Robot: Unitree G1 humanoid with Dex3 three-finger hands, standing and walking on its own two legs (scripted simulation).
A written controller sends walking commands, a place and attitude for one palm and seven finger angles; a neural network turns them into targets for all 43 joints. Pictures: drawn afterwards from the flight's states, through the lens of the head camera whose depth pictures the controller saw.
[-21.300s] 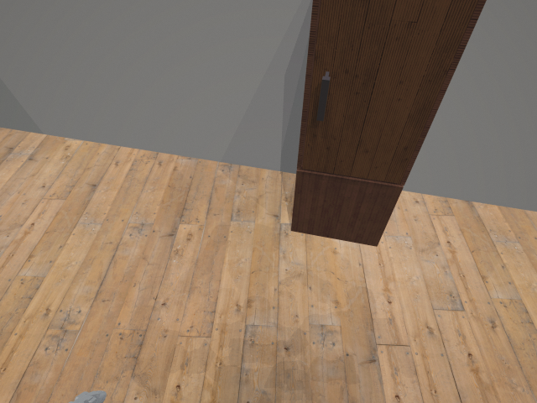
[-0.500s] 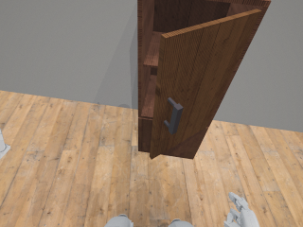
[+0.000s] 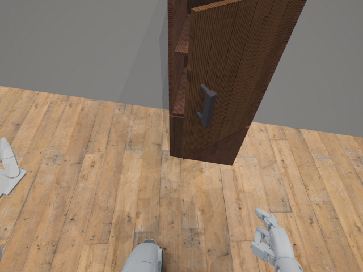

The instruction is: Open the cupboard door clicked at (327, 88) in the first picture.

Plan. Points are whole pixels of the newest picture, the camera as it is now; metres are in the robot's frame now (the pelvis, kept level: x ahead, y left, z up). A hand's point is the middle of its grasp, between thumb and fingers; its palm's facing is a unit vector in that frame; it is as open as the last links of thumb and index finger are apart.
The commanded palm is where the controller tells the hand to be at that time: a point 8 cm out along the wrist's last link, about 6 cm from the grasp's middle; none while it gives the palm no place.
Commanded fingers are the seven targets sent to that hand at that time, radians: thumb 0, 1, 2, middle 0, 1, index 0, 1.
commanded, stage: stop stepping back and stand still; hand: left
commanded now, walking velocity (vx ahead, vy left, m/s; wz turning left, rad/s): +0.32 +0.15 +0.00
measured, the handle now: (204, 105) +0.57 +0.02 -0.01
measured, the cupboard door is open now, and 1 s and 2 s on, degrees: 41 41 41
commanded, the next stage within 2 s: let the arm hang, fingers relaxed in 1.34 s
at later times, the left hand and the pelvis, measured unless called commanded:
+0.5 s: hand (13, 222) +0.13 +0.24 +0.18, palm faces +0.33 -0.78 -0.53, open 7.4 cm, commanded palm +0.09 +0.28 +0.20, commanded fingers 0.00 0.90 0.90 -0.20 -0.30 -0.20 -0.30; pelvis -0.08 -0.01 +0.02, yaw -7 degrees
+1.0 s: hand out of the picture +0.15 +0.28 +0.17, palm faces +0.36 -0.82 -0.44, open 7.4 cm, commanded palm +0.09 +0.32 +0.20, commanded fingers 0.00 0.90 0.90 -0.20 -0.30 -0.20 -0.30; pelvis -0.08 +0.03 +0.02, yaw -7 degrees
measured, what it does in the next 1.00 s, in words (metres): steps on the spot: left foot, then right foot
